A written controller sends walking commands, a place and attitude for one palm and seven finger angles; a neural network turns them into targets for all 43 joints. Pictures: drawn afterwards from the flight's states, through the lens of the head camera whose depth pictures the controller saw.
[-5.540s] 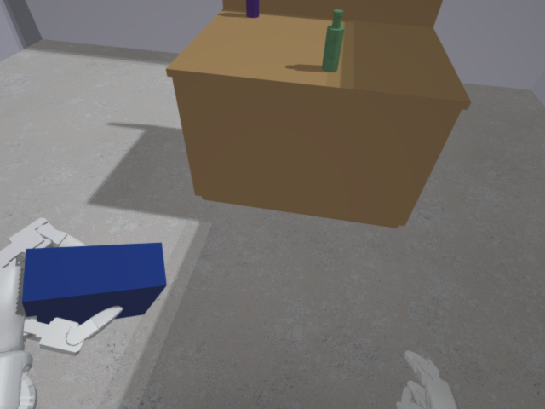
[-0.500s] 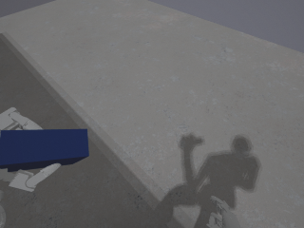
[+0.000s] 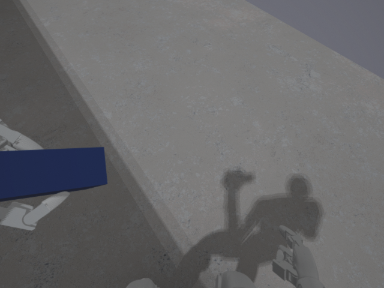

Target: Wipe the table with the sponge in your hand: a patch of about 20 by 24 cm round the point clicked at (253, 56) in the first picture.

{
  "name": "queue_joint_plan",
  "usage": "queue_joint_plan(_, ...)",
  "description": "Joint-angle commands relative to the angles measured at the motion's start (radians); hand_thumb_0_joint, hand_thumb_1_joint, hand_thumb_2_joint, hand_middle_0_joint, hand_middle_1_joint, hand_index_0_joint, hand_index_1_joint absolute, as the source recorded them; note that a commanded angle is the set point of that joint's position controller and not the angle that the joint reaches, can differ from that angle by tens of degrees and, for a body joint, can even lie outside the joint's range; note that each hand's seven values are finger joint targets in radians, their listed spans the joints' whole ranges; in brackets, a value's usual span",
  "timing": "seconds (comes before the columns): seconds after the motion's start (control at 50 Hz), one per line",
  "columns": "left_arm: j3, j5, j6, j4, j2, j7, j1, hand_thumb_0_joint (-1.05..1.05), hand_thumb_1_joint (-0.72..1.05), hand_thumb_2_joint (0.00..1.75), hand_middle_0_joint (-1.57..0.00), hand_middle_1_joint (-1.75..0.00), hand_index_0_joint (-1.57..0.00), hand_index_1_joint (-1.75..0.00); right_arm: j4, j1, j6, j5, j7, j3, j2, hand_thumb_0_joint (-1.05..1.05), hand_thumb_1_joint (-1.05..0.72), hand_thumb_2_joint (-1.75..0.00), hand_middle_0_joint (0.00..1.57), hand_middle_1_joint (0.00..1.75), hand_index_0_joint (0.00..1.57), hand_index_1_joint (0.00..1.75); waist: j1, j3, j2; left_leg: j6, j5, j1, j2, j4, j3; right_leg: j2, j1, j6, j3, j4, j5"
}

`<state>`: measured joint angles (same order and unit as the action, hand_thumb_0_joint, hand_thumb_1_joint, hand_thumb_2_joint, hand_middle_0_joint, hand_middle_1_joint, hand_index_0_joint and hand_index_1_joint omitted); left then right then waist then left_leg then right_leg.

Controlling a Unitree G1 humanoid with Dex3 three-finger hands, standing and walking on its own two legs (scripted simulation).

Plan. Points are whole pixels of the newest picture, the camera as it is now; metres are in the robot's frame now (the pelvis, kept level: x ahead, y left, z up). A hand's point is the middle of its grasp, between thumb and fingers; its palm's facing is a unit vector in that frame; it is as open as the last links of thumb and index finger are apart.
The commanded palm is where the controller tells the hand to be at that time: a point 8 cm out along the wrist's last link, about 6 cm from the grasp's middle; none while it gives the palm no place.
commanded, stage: turn to face it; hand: left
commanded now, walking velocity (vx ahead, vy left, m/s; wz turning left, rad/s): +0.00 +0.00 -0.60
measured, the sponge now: (63, 174) +0.25 +0.21 +0.17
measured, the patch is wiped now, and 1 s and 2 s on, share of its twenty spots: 0.00 0.00 0.00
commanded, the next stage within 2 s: none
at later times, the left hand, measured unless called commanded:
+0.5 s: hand (140, 143) +0.29 +0.11 +0.19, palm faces +0.14 -0.86 -0.50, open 9.4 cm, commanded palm +0.25 +0.17 +0.19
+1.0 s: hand (189, 152) +0.29 +0.03 +0.18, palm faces -0.06 -0.87 -0.49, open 9.4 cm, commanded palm +0.26 +0.09 +0.19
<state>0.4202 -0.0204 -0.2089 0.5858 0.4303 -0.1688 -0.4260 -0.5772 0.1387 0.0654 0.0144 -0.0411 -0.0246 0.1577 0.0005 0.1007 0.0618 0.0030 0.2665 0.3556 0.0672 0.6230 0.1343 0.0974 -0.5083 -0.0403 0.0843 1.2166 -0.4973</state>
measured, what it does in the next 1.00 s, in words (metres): steps on the spot, turning right: right foot, then left foot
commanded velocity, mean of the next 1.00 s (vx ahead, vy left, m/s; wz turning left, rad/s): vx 0.00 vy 0.00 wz -0.60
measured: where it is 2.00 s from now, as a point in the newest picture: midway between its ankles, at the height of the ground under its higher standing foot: outside the picture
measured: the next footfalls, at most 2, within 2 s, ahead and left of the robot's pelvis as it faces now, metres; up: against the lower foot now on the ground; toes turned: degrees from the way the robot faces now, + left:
right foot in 0.20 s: +0.12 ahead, -0.13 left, +0.00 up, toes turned -12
left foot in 0.70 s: +0.07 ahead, +0.08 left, +0.00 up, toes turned -16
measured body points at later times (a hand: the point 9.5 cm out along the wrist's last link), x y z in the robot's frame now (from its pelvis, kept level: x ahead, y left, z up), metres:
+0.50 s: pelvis +0.03 -0.07 +0.01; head +0.07 -0.09 +0.46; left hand +0.28 +0.15 +0.22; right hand +0.16 -0.36 -0.07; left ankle +0.03 +0.09 -0.67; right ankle +0.08 -0.12 -0.72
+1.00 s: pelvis -0.03 -0.06 +0.00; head +0.01 -0.09 +0.45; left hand +0.29 +0.08 +0.20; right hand +0.03 -0.30 -0.10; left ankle +0.04 +0.09 -0.72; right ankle -0.06 -0.17 -0.72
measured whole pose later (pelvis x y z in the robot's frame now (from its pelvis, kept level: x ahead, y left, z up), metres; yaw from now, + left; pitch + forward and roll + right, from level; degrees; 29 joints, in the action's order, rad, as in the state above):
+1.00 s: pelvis -0.03 -0.06 +0.00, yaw -32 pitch -1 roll -1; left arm 0.36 -0.01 -0.16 0.50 0.40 -0.13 -0.41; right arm -0.53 0.23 0.04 0.01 0.02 0.06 0.12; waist -0.06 0.11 -0.06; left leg -0.10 0.35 0.21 0.24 0.62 0.20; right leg 0.02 -0.32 -0.06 0.11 0.64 -0.33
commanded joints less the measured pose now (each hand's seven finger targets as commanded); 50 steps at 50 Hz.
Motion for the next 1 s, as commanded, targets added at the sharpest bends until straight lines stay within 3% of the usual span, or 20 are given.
queue_joint_plan(0.0, 0.061, -0.016, -0.088, 0.305, 0.092, -0.001, -0.045, 0.0, 0.1, 1.3, -1.2, -1.6, -1.2, -1.6, 0.123, 0.003, 0.076, -0.004, 0.004, -0.031, 0.148, 0.0, -0.9, -0.9, 0.2, 0.3, 0.2, 0.3, -0.003, -0.238, -0.351, 0.132, -0.463, -0.186, 0.232, -0.261, -0.12, -0.018, 0.031, 0.0, 0.015, -0.264, 0.137)
queue_joint_plan(0.08, 0.058, -0.018, -0.054, 0.133, 0.085, 0.005, 0.002, 0.0, 0.1, 1.3, -1.2, -1.6, -1.2, -1.6, 0.124, 0.002, 0.085, -0.008, -0.011, -0.016, 0.149, 0.0, -0.9, -0.9, 0.2, 0.3, 0.2, 0.3, -0.007, -0.21, -0.291, 0.086, -0.371, -0.176, 0.279, -0.233, -0.045, -0.066, 0.148, -0.012, 0.06, -0.499, 0.18)
queue_joint_plan(0.14, 0.027, -0.009, -0.027, 0.061, 0.071, 0.016, 0.098, 0.0, 0.1, 1.3, -1.2, -1.6, -1.2, -1.6, 0.127, -0.01, 0.079, -0.003, -0.011, -0.015, 0.139, 0.0, -0.9, -0.9, 0.2, 0.3, 0.2, 0.3, -0.022, -0.201, -0.186, 0.019, -0.174, -0.142, 0.241, -0.038, 0.03, -0.081, 0.272, -0.011, 0.074, -0.695, 0.305)
queue_joint_plan(0.16, 0.02, -0.001, -0.026, 0.067, 0.09, 0.017, 0.152, 0.0, 0.1, 1.3, -1.2, -1.6, -1.2, -1.6, 0.125, -0.003, 0.077, -0.002, -0.01, -0.012, 0.128, 0.0, -0.9, -0.9, 0.2, 0.3, 0.2, 0.3, -0.013, -0.202, -0.059, -0.009, -0.097, -0.108, 0.175, 0.133, 0.052, -0.01, 0.3, 0.022, -0.03, -0.775, 0.487)
queue_joint_plan(0.18, 0.039, 0.006, -0.023, 0.051, 0.134, 0.013, 0.168, 0.0, 0.1, 1.3, -1.2, -1.6, -1.2, -1.6, 0.138, -0.016, 0.075, -0.006, -0.009, 0.001, 0.102, 0.0, -0.9, -0.9, 0.2, 0.3, 0.2, 0.3, -0.01, -0.198, 0.174, -0.054, 0.215, 0.108, 0.049, 0.34, 0.057, 0.166, 0.408, 0.119, -0.338, -0.796, 0.832)
queue_joint_plan(0.2, 0.065, -0.016, -0.009, 0.027, 0.132, 0.012, 0.154, 0.0, 0.1, 1.3, -1.2, -1.6, -1.2, -1.6, 0.145, -0.024, 0.079, -0.003, -0.006, -0.007, 0.117, 0.0, -0.9, -0.9, 0.2, 0.3, 0.2, 0.3, -0.026, -0.216, 0.306, -0.077, 0.369, 0.177, -0.014, 0.51, -0.054, 0.261, 0.379, 0.172, -0.526, -0.871, 0.9)
queue_joint_plan(0.22, 0.063, -0.023, -0.008, 0.055, 0.136, 0.01, 0.146, 0.0, 0.1, 1.3, -1.2, -1.6, -1.2, -1.6, 0.134, -0.034, 0.071, -0.006, -0.002, -0.01, 0.123, 0.0, -0.9, -0.9, 0.2, 0.3, 0.2, 0.3, -0.021, -0.214, 0.271, -0.08, 0.313, 0.175, 0.005, 0.594, -0.138, 0.261, 0.365, 0.169, -0.53, -0.885, 0.801)
queue_joint_plan(0.24, 0.081, -0.026, -0.015, 0.1, 0.156, 0.007, 0.117, 0.0, 0.1, 1.3, -1.2, -1.6, -1.2, -1.6, 0.13, -0.068, 0.056, -0.006, 0.001, 0.003, 0.112, 0.0, -0.9, -0.9, 0.2, 0.3, 0.2, 0.3, -0.025, -0.231, 0.134, -0.088, 0.266, 0.214, 0.015, 0.627, -0.157, 0.246, 0.411, 0.195, -0.506, -0.834, 0.825)
queue_joint_plan(0.3, 0.097, -0.032, -0.046, 0.196, 0.142, -0.002, 0.019, 0.0, 0.1, 1.3, -1.2, -1.6, -1.2, -1.6, 0.129, -0.085, 0.021, -0.014, 0.005, 0.015, 0.107, 0.0, -0.9, -0.9, 0.2, 0.3, 0.2, 0.3, -0.019, -0.29, 0.022, -0.096, 0.186, 0.219, 0.0, 0.612, -0.137, 0.172, 0.466, 0.186, -0.344, -0.791, 0.858)
queue_joint_plan(0.42, 0.16, -0.051, -0.057, 0.184, 0.161, -0.014, -0.118, 0.0, 0.1, 1.3, -1.2, -1.6, -1.2, -1.6, 0.158, -0.071, -0.016, -0.014, 0.013, -0.014, 0.137, 0.0, -0.9, -0.9, 0.2, 0.3, 0.2, 0.3, -0.032, -0.306, -0.004, -0.092, 0.159, 0.143, -0.019, 0.333, -0.114, 0.147, 0.427, 0.2, -0.393, -0.854, 0.677)
queue_joint_plan(0.54, 0.094, -0.045, -0.032, 0.138, 0.117, -0.006, -0.09, 0.0, 0.1, 1.3, -1.2, -1.6, -1.2, -1.6, 0.189, -0.054, -0.048, 0.004, 0.019, -0.02, 0.167, 0.0, -0.9, -0.9, 0.2, 0.3, 0.2, 0.3, -0.04, -0.275, 0.022, -0.069, 0.194, 0.045, -0.031, 0.129, -0.118, 0.131, 0.36, 0.2, -0.478, -0.888, 0.511)
queue_joint_plan(0.62, 0.074, -0.031, -0.028, 0.179, 0.127, -0.002, -0.035, 0.0, 0.1, 1.3, -1.2, -1.6, -1.2, -1.6, 0.196, -0.021, -0.065, 0.0, 0.022, -0.021, 0.176, 0.0, -0.9, -0.9, 0.2, 0.3, 0.2, 0.3, -0.034, -0.279, 0.02, -0.047, 0.158, -0.098, -0.034, -0.064, -0.101, 0.089, 0.276, 0.158, -0.495, -0.908, 0.359)
queue_joint_plan(0.66, 0.064, -0.025, -0.036, 0.23, 0.137, 0.004, 0.011, 0.0, 0.1, 1.3, -1.2, -1.6, -1.2, -1.6, 0.198, -0.011, -0.064, -0.004, 0.021, -0.022, 0.18, 0.0, -0.9, -0.9, 0.2, 0.3, 0.2, 0.3, -0.023, -0.266, -0.052, -0.019, 0.093, -0.237, 0.027, -0.223, -0.119, 0.034, 0.166, 0.112, -0.458, -0.846, 0.264)
queue_joint_plan(0.7, 0.07, -0.015, -0.049, 0.246, 0.135, 0.017, 0.035, 0.0, 0.1, 1.3, -1.2, -1.6, -1.2, -1.6, 0.224, -0.036, -0.052, -0.006, 0.015, -0.031, 0.205, 0.0, -0.9, -0.9, 0.2, 0.3, 0.2, 0.3, -0.037, -0.189, -0.294, 0.089, -0.009, -0.288, 0.279, -0.319, -0.314, -0.143, -0.037, 0.035, -0.281, -0.567, 0.095)
queue_joint_plan(0.72, 0.102, -0.005, -0.05, 0.24, 0.165, 0.014, 0.035, 0.0, 0.1, 1.3, -1.2, -1.6, -1.2, -1.6, 0.218, -0.04, -0.043, -0.005, 0.011, -0.02, 0.171, 0.0, -0.9, -0.9, 0.2, 0.3, 0.2, 0.3, -0.049, -0.19, -0.388, 0.143, 0.011, -0.154, 0.387, -0.384, -0.343, -0.15, -0.007, 0.015, -0.17, -0.272, 0.015)
queue_joint_plan(0.74, 0.109, 0.002, -0.051, 0.265, 0.182, 0.015, 0.074, 0.0, 0.1, 1.3, -1.2, -1.6, -1.2, -1.6, 0.216, -0.036, -0.034, -0.015, 0.007, -0.023, 0.153, 0.0, -0.9, -0.9, 0.2, 0.3, 0.2, 0.3, -0.042, -0.147, -0.372, 0.166, -0.06, -0.081, 0.414, -0.375, -0.348, -0.12, -0.008, 0.0, -0.137, -0.105, 0.02)
queue_joint_plan(0.8, 0.0, 0.001, -0.035, 0.184, 0.061, 0.028, 0.065, 0.0, 0.1, 1.3, -1.2, -1.6, -1.2, -1.6, 0.184, 0.007, -0.013, 0.001, 0.028, -0.027, 0.17, 0.0, -0.9, -0.9, 0.2, 0.3, 0.2, 0.3, -0.027, -0.087, -0.305, 0.096, -0.363, -0.158, 0.326, -0.27, -0.084, -0.073, -0.04, -0.019, -0.051, -0.194, 0.05)
queue_joint_plan(0.94, 0.018, 0.002, -0.018, 0.129, 0.102, 0.03, 0.105, 0.0, 0.1, 1.3, -1.2, -1.6, -1.2, -1.6, 0.176, 0.039, 0.027, -0.002, 0.039, -0.028, 0.186, 0.0, -0.9, -0.9, 0.2, 0.3, 0.2, 0.3, -0.009, -0.14, -0.323, 0.004, -0.499, -0.217, 0.288, -0.085, 0.032, -0.128, 0.234, -0.019, 0.093, -0.642, 0.198)
queue_joint_plan(0.96, 0.027, -0.001, -0.023, 0.153, 0.107, 0.03, 0.101, 0.0, 0.1, 1.3, -1.2, -1.6, -1.2, -1.6, 0.181, 0.033, 0.029, 0.001, 0.045, -0.023, 0.177, 0.0, -0.9, -0.9, 0.2, 0.3, 0.2, 0.3, -0.014, -0.171, -0.295, -0.009, -0.471, -0.193, 0.274, 0.014, 0.036, -0.113, 0.323, -0.009, 0.08, -0.73, 0.282)
queue_joint_plan(0.98, 0.058, 0.003, -0.03, 0.156, 0.139, 0.025, 0.09, 0.0, 0.1, 1.3, -1.2, -1.6, -1.2, -1.6, 0.179, 0.039, 0.027, 0.008, 0.048, -0.022, 0.164, 0.0, -0.9, -0.9, 0.2, 0.3, 0.2, 0.3, -0.015, -0.212, -0.162, -0.038, -0.359, -0.119, 0.221, 0.187, 0.064, -0.031, 0.438, 0.033, -0.008, -0.791, 0.502)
